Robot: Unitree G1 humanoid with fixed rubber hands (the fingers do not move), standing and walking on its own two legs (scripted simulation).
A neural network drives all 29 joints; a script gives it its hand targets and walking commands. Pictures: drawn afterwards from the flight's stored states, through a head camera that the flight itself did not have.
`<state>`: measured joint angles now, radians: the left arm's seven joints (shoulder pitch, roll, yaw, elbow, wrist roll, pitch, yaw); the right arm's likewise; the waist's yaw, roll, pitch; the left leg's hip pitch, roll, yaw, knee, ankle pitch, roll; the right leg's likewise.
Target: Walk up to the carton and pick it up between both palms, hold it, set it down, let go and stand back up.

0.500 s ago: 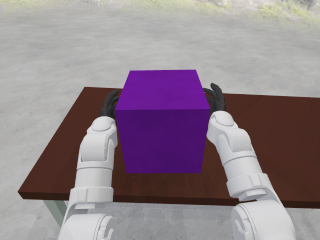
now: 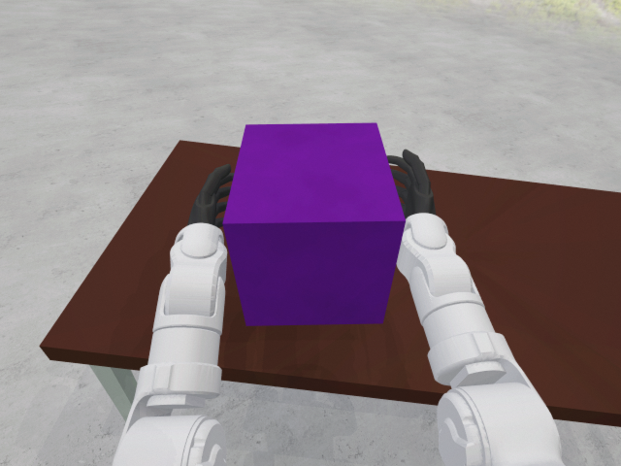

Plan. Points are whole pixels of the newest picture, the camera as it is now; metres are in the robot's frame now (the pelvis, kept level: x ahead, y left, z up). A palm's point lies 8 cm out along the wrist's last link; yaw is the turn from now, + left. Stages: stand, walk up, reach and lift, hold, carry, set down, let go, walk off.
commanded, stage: set down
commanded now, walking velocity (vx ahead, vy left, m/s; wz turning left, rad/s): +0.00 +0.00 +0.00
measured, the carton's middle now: (312, 222) +0.40 +0.03 +0.15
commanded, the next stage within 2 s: none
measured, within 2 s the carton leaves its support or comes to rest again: neither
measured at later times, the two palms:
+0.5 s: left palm (225, 232) +0.38 +0.14 +0.13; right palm (423, 231) +0.41 -0.12 +0.14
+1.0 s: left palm (224, 247) +0.39 +0.15 +0.10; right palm (409, 231) +0.43 -0.11 +0.12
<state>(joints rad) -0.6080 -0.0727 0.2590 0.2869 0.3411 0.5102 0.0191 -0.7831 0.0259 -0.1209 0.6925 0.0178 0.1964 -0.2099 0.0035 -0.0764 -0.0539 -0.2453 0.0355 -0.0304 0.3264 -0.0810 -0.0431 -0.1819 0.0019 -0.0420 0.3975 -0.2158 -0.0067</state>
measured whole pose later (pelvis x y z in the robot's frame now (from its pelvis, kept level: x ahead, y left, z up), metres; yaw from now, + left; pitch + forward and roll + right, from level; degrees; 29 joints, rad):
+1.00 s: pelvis +0.02 -0.01 +0.00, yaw +0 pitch +1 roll +0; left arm -0.57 -0.10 0.26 0.47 0.33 0.32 0.08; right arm -0.77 0.04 -0.24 0.93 -0.11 -0.09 -0.15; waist 0.05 -0.05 0.01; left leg -0.21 0.06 -0.03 0.30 -0.10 -0.07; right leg -0.14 0.02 -0.04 0.35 -0.23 -0.03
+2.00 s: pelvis +0.04 -0.02 +0.00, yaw -1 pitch +13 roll +0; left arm -0.57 -0.13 0.29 0.63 0.32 0.05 0.16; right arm -0.82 0.03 -0.39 1.06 -0.26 -0.29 -0.08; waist 0.10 -0.02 -0.01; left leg -0.44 0.08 -0.03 0.33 -0.11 -0.08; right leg -0.36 0.05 -0.04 0.35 -0.21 -0.05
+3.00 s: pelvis +0.03 -0.02 -0.01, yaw -3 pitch +23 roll -2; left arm -0.70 -0.14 0.32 0.73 0.12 -0.07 0.25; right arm -0.98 -0.17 -0.24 1.19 0.00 -0.22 -0.03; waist 0.15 0.02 -0.13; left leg -0.70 0.11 -0.03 0.41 -0.11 -0.08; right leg -0.58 0.08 -0.04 0.35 -0.16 -0.05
